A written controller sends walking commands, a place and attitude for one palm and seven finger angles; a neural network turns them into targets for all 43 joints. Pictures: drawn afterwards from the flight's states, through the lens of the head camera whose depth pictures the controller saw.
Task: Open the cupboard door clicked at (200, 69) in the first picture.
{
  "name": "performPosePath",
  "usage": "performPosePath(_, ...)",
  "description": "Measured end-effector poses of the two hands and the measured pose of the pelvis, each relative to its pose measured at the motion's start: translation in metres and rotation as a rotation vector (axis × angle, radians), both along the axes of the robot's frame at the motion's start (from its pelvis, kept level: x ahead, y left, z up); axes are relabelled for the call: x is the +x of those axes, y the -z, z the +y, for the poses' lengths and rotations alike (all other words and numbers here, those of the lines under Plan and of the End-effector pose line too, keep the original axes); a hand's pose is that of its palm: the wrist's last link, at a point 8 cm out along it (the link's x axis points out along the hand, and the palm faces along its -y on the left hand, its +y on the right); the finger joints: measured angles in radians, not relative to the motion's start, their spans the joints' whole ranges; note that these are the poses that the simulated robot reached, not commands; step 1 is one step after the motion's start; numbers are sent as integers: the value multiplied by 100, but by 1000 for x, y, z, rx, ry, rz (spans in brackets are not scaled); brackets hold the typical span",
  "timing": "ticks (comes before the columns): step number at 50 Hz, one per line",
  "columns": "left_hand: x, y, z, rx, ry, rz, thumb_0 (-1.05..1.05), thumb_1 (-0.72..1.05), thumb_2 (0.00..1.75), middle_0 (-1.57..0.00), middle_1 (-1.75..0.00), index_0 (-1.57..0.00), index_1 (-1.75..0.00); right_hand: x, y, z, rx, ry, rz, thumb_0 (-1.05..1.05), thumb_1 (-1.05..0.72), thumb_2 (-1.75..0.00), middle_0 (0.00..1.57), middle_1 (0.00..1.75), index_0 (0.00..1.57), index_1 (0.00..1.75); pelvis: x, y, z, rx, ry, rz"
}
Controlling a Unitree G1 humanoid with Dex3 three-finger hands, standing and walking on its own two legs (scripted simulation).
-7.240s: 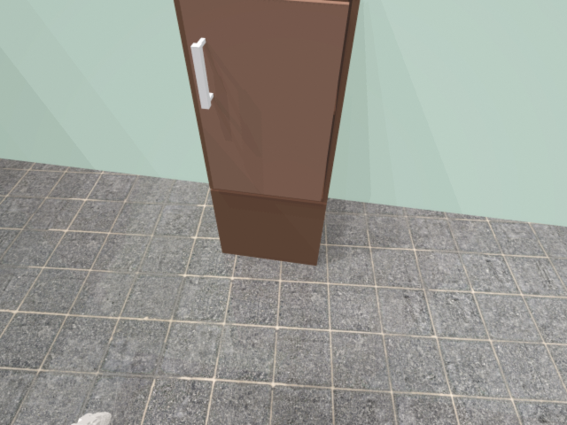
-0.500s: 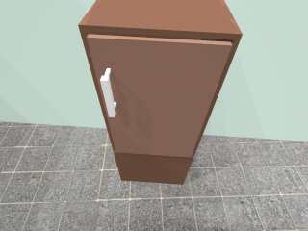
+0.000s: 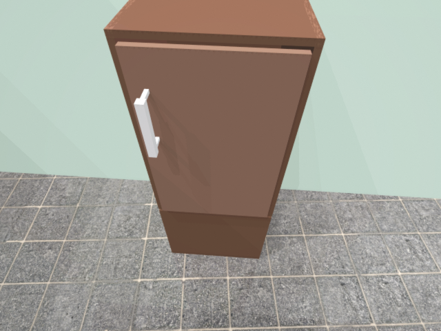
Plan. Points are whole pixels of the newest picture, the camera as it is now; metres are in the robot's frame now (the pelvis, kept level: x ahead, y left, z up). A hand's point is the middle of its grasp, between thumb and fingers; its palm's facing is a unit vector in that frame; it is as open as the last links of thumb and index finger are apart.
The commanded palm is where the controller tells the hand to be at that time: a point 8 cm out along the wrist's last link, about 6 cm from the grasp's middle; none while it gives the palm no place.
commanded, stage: come to a stop and stand still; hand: left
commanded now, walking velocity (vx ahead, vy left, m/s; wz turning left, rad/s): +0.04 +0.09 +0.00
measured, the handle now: (149, 124) +0.52 +0.20 +0.07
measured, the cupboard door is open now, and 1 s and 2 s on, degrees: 0 0 0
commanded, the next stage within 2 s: look again from close up in 0.68 s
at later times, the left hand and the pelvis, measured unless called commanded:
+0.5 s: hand out of the picture +0.01 +0.21 -0.18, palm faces +0.03 -0.98 -0.17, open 7.4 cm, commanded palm none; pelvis +0.02 +0.03 +0.00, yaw +0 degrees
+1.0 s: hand out of the picture +0.04 +0.22 -0.17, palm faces -0.01 -0.97 -0.22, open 7.4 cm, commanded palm none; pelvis +0.02 +0.05 +0.00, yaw -1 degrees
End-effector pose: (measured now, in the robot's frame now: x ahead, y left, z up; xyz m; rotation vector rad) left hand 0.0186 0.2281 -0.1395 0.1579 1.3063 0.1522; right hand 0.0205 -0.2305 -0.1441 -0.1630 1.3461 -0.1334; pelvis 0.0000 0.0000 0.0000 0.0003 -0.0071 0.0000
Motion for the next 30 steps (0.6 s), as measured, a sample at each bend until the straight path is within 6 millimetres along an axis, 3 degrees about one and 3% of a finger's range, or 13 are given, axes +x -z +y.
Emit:
performPosePath(5, -17, 8, -2, -35, -37, 35, 0, 91, 90, -20, -30, -20, -30, -6, -4, 3, -25, -12, 20, 0, -90, -90, 20, 30, 20, 30, 3, 1, 6, -16, -12, 2)
performPosePath(12, -28, 13, 6, -56, -43, 102, 0, 91, 90, -20, -30, -20, -30, -11, -8, 27, -18, -3, 34, 0, -90, -90, 20, 30, 20, 30, 8, -2, 18, -1, 1, -7)
performPosePath(21, -20, 9, 21, -40, -29, 111, 0, 91, 90, -20, -30, -20, -30, -17, -6, 47, -1, 10, 61, 1, -92, -90, 20, 30, 20, 30, 13, -4, 31, 1, 1, -3)
performPosePath(30, -6, 7, 32, -24, -16, 94, 0, 91, 90, -20, -30, -20, -30, -12, -5, 53, 1, 20, 58, 0, -91, -90, 20, 30, 20, 30, 18, -4, 37, 2, 4, -2)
